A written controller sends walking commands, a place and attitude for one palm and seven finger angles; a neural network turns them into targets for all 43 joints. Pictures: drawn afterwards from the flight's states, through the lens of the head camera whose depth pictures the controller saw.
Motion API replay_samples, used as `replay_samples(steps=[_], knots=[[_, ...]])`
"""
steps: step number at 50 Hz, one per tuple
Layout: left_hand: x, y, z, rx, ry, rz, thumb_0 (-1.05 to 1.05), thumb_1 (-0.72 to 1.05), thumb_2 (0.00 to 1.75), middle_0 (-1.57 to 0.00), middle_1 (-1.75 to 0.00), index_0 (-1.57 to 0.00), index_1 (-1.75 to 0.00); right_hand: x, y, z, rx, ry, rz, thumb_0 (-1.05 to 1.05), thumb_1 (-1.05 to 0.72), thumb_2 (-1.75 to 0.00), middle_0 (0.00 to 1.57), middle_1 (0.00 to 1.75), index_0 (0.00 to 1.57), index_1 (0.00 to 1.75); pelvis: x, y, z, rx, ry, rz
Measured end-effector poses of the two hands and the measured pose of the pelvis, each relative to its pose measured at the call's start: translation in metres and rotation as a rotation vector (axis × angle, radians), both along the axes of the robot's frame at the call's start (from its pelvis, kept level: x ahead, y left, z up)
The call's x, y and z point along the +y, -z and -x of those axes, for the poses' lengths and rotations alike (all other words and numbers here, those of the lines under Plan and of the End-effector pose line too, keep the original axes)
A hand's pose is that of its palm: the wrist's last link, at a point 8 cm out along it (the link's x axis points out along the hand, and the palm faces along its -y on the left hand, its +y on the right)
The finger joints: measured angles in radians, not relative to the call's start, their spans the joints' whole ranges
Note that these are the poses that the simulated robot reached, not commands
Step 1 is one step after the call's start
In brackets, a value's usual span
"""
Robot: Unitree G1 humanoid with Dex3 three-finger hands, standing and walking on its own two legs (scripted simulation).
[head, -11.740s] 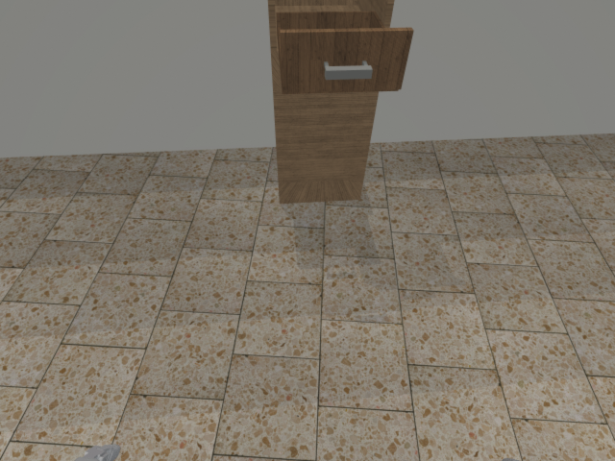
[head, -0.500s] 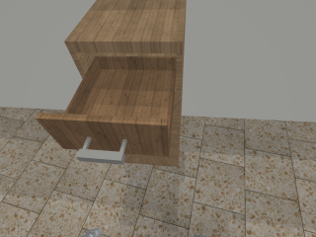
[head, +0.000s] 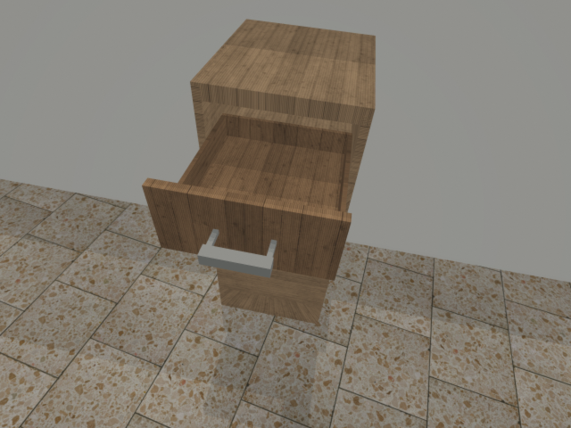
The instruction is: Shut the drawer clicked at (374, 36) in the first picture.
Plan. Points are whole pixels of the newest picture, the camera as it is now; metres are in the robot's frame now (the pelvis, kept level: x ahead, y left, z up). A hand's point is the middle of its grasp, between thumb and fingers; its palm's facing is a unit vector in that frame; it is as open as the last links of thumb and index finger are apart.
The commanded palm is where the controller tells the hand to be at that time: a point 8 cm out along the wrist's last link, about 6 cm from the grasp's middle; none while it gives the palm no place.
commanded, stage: come to a stop and stand still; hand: left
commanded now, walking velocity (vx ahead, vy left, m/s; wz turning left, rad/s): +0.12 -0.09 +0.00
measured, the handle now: (239, 250) +0.39 +0.11 +0.02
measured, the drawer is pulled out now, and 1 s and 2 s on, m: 0.29 0.29 0.29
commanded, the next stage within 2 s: look again from close up in 0.62 s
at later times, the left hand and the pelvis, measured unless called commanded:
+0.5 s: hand out of the picture -0.01 +0.10 -0.18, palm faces +0.07 -0.99 -0.16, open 7.3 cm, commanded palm none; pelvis +0.01 -0.05 -0.01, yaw +0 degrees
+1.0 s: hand out of the picture +0.00 +0.16 -0.19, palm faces +0.02 -0.98 -0.20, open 7.4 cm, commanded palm none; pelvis +0.00 -0.01 -0.01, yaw -1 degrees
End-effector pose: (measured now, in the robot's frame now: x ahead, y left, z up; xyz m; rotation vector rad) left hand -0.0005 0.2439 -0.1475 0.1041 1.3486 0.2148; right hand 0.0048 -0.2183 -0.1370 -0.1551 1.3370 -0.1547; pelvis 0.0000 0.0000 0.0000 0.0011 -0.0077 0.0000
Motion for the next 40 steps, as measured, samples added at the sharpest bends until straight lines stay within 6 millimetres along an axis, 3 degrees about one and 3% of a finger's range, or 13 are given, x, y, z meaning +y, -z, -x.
replay_samples(steps=[6,13,20,26,40], knots=[[-0.024,0.0,0.03,0.119,0.023,0.029,0.0,0.91,0.9,-0.2,-0.3,-0.2,-0.3,0.007,0.007,0.028,0.063,0.054,-0.042,0.01,-0.9,-0.9,0.2,0.3,0.21,0.3,-0.008,0.0,0.001,0.023,0.014,-0.021],[-0.063,-0.002,0.021,0.102,0.037,0.018,0.0,0.91,0.9,-0.2,-0.3,-0.2,-0.3,-0.011,0.026,0.053,0.158,0.089,-0.087,0.0,-0.9,-0.9,0.2,0.3,0.21,0.3,-0.031,0.007,-0.001,0.014,0.012,-0.017],[-0.086,0.003,0.019,0.097,0.02,0.035,0.02,0.93,0.9,-0.2,-0.3,-0.2,-0.3,-0.03,0.027,0.04,0.148,0.067,-0.059,0.01,-0.91,-0.9,0.2,0.3,0.2,0.3,-0.042,0.008,-0.006,-0.005,-0.004,-0.004],[-0.095,0.005,0.019,0.104,0.007,0.053,0.02,0.93,0.9,-0.2,-0.3,-0.2,-0.3,-0.035,0.022,0.021,0.119,0.046,-0.049,0.0,-0.91,-0.9,0.2,0.3,0.2,0.3,-0.049,0.006,-0.009,-0.011,-0.003,-0.011],[-0.087,0.0,0.02,0.084,0.03,0.024,0.0,0.91,0.9,-0.2,-0.3,-0.2,-0.3,-0.04,0.02,0.003,0.089,0.027,-0.032,0.02,-0.93,-0.9,0.2,0.3,0.2,0.3,-0.042,0.005,-0.008,0.008,0.015,0.003]])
